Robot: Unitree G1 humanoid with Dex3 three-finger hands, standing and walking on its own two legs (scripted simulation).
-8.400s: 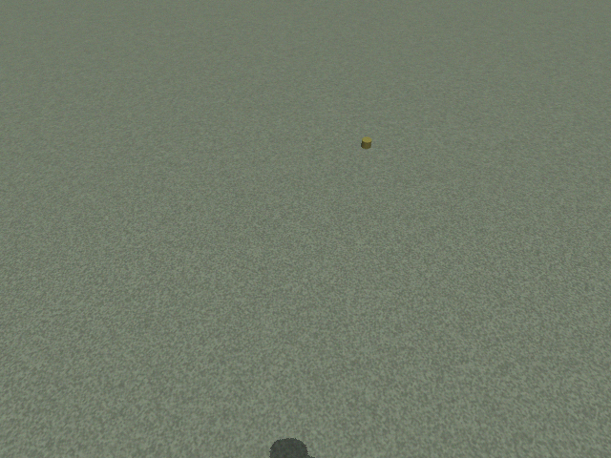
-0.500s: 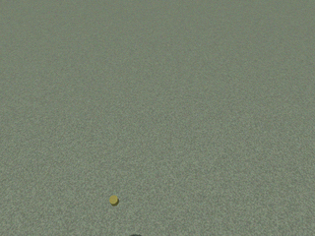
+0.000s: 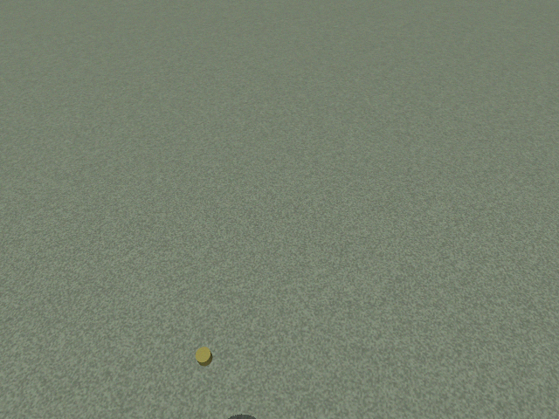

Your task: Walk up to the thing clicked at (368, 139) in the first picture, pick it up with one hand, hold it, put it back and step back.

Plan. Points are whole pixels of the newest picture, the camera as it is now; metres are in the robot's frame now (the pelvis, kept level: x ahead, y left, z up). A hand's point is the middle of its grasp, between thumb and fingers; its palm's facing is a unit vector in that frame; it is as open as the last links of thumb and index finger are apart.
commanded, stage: stand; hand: left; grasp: from above
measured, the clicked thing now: (204, 356) +0.45 +0.29 -0.76
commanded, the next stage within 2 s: rise first in 0.32 s
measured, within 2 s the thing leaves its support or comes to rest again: neither
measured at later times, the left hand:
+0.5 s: hand out of the picture +0.08 +0.25 -0.16, palm faces +0.03 -0.94 -0.34, open 7.5 cm
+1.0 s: hand out of the picture +0.13 +0.27 -0.20, palm faces -0.08 -0.90 -0.42, open 13.7 cm
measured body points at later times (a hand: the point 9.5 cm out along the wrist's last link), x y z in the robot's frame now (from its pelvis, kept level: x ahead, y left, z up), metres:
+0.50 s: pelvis -0.01 +0.00 +0.00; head +0.02 +0.00 +0.45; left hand +0.08 +0.30 -0.13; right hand +0.08 -0.30 -0.13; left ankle +0.00 +0.14 -0.75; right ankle -0.03 -0.14 -0.75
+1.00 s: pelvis -0.02 +0.01 -0.06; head +0.06 +0.02 +0.38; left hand +0.13 +0.31 -0.18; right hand +0.11 -0.25 -0.16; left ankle +0.00 +0.14 -0.75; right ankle -0.03 -0.14 -0.75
